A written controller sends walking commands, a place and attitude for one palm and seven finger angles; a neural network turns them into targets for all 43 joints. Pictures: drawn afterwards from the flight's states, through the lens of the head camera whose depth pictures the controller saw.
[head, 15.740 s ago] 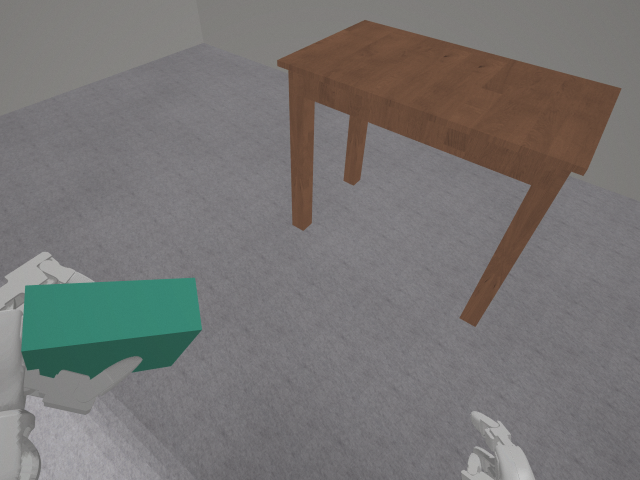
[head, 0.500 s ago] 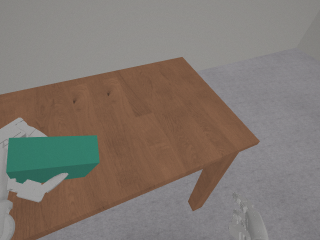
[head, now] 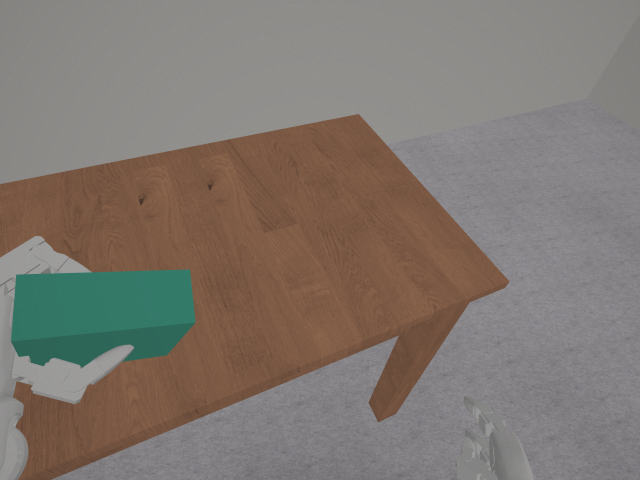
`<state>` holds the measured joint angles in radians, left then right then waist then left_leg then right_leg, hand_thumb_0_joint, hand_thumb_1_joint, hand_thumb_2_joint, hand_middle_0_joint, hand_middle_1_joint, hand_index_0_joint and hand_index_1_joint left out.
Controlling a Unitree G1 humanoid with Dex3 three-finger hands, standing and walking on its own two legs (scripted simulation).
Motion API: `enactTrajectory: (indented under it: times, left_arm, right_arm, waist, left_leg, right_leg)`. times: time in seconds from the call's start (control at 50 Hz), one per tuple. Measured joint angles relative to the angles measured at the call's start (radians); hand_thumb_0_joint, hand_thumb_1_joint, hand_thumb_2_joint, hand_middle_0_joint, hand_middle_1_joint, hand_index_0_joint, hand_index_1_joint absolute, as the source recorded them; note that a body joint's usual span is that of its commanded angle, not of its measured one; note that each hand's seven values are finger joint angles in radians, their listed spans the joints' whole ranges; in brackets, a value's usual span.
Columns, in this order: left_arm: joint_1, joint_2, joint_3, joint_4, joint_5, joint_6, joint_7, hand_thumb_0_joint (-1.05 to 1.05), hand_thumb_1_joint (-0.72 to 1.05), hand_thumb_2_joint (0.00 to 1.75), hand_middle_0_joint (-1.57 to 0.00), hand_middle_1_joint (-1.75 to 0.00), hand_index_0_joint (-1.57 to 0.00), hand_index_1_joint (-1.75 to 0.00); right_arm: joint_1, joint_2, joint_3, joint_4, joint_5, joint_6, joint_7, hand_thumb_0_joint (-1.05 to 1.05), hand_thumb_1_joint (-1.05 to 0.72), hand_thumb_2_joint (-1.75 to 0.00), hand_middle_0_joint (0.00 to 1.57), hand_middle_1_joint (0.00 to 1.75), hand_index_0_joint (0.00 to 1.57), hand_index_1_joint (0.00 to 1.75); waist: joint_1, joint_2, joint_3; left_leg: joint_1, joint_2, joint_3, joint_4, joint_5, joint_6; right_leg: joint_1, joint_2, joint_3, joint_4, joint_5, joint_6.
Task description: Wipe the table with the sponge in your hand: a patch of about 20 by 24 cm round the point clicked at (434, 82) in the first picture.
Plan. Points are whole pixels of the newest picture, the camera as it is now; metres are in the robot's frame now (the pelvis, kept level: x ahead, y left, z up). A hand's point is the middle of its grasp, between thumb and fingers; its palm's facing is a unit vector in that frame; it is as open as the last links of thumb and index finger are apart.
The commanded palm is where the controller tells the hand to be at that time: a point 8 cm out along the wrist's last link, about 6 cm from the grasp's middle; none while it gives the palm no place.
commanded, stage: shuffle to correct the standing spot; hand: left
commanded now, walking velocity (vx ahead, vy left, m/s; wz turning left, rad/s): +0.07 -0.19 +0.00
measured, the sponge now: (132, 321) +0.23 +0.21 +0.13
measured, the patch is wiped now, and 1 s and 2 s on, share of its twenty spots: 0.00 0.00 0.00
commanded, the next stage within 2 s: come to a stop and stand still in 1.98 s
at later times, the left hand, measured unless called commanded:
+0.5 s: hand (161, 296) +0.25 +0.19 +0.15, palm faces +0.32 -0.86 -0.38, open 9.4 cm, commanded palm +0.19 +0.23 +0.17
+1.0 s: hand (154, 307) +0.24 +0.19 +0.15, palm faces +0.35 -0.86 -0.38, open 9.4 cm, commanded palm +0.18 +0.22 +0.17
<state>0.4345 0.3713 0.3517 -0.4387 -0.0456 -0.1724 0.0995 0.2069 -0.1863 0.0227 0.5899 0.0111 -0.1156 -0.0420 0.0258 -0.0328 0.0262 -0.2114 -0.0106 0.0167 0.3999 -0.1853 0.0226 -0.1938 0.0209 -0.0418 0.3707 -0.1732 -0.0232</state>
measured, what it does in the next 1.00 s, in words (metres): shifts its weight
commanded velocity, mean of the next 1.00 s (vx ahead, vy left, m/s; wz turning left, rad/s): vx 0.06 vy -0.19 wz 0.00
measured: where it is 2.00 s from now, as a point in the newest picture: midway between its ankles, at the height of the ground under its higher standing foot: outside the picture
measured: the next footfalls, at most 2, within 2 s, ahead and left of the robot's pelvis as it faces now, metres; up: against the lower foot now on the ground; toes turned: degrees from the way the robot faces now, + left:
none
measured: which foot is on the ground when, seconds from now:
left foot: down 0.00-1.00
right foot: down 0.00-1.00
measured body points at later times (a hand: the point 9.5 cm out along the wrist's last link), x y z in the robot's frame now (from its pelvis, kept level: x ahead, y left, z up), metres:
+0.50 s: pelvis +0.03 -0.05 -0.01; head +0.05 -0.04 +0.44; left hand +0.23 +0.23 +0.17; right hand +0.20 -0.30 -0.09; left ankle +0.02 +0.10 -0.74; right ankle +0.02 -0.10 -0.74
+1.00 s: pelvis +0.02 -0.06 -0.01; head +0.05 -0.04 +0.44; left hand +0.21 +0.23 +0.17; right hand +0.19 -0.28 -0.09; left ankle +0.02 +0.10 -0.74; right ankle +0.02 -0.10 -0.74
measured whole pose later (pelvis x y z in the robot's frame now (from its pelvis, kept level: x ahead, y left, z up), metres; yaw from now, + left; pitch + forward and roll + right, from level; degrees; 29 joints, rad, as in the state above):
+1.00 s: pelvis +0.02 -0.06 -0.01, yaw +1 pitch +0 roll -1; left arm 0.46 0.40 0.37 -0.54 -0.09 -0.10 0.09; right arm 0.21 -0.18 0.01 0.56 0.02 -0.05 -0.04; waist 0.01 -0.03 0.06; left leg -0.25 0.08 -0.02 0.53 -0.28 -0.06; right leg -0.21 0.11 -0.09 0.46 -0.26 -0.11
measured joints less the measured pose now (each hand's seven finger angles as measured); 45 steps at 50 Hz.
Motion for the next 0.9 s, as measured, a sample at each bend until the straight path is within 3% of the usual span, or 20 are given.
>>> enactTrajectory:
  times: [0.14, 0.36, 0.48, 0.54, 0.64, 0.78, 0.9]
  left_arm:
    - [-0.018, -0.013, -0.019, -0.028, 0.003, 0.013, -0.001, -0.01, -0.43, 1.02, -0.82, -1.36, -0.81, -1.36]
    - [0.021, 0.021, 0.016, -0.072, -0.031, 0.035, -0.013, -0.01, -0.43, 1.02, -0.82, -1.36, -0.81, -1.36]
    - [0.033, 0.02, 0.014, -0.084, -0.047, 0.056, -0.014, -0.01, -0.43, 1.02, -0.82, -1.36, -0.81, -1.36]
    - [0.039, 0.022, 0.017, -0.097, -0.051, 0.058, -0.012, -0.01, -0.43, 1.02, -0.82, -1.36, -0.81, -1.36]
    - [0.046, 0.038, 0.032, -0.123, -0.051, 0.053, -0.01, -0.01, -0.43, 1.03, -0.82, -1.36, -0.81, -1.36]
    - [0.051, 0.04, 0.034, -0.123, -0.055, 0.052, -0.012, -0.01, -0.43, 1.03, -0.81, -1.36, -0.81, -1.36]
    - [0.061, 0.025, 0.021, -0.106, -0.053, 0.066, -0.01, -0.01, -0.43, 1.03, -0.81, -1.36, -0.81, -1.36]
  right_arm:
    - [-0.004, 0.014, 0.003, -0.017, -0.001, 0.002, 0.01, 0.01, -0.9, -0.9, 0.2, 0.3, 0.2, 0.3]
    - [-0.007, -0.004, -0.016, -0.026, 0.001, 0.023, 0.009, 0.01, -0.9, -0.9, 0.2, 0.3, 0.2, 0.3]
    - [-0.012, -0.023, -0.033, -0.021, 0.009, 0.042, 0.003, 0.01, -0.91, -0.9, 0.2, 0.3, 0.2, 0.3]
    - [-0.012, -0.026, -0.036, -0.022, 0.009, 0.05, 0.001, 0.01, -0.91, -0.9, 0.2, 0.3, 0.2, 0.3]
    - [-0.014, -0.023, -0.039, -0.03, 0.009, 0.061, -0.001, 0.01, -0.91, -0.9, 0.2, 0.3, 0.2, 0.3]
    - [-0.013, -0.018, -0.036, -0.036, 0.013, 0.068, 0.004, 0.01, -0.91, -0.9, 0.2, 0.3, 0.2, 0.3]
    - [0.003, -0.005, -0.021, -0.028, 0.01, 0.074, 0.0, 0.01, -0.91, -0.9, 0.2, 0.3, 0.2, 0.3]
  waist:
    - [-0.001, -0.007, 0.01]
    - [-0.019, 0.02, 0.008]
    - [-0.034, 0.015, 0.012]
    - [-0.041, 0.004, 0.015]
    - [-0.042, -0.001, 0.024]
    - [-0.037, 0.014, 0.026]
    - [-0.025, 0.007, 0.017]
  left_leg:
    - [-0.013, 0.017, -0.01, 0.025, -0.018, -0.018]
    - [-0.039, 0.067, -0.028, 0.106, -0.084, -0.058]
    - [-0.052, 0.079, -0.033, 0.164, -0.113, -0.05]
    - [-0.046, 0.082, -0.03, 0.166, -0.117, -0.05]
    - [-0.035, 0.091, -0.033, 0.152, -0.121, -0.079]
    - [-0.052, 0.097, -0.039, 0.169, -0.123, -0.054]
    - [-0.039, 0.092, -0.033, 0.141, -0.108, -0.071]
  right_leg:
    - [-0.012, 0.017, -0.01, 0.024, -0.02, -0.019]
    - [-0.021, 0.067, -0.025, 0.066, -0.067, -0.065]
    - [-0.025, 0.079, -0.034, 0.107, -0.102, -0.083]
    - [-0.023, 0.08, -0.037, 0.12, -0.113, -0.087]
    - [-0.019, 0.087, -0.043, 0.12, -0.114, -0.089]
    - [-0.021, 0.094, -0.05, 0.109, -0.101, -0.095]
    - [-0.018, 0.088, -0.044, 0.099, -0.094, -0.086]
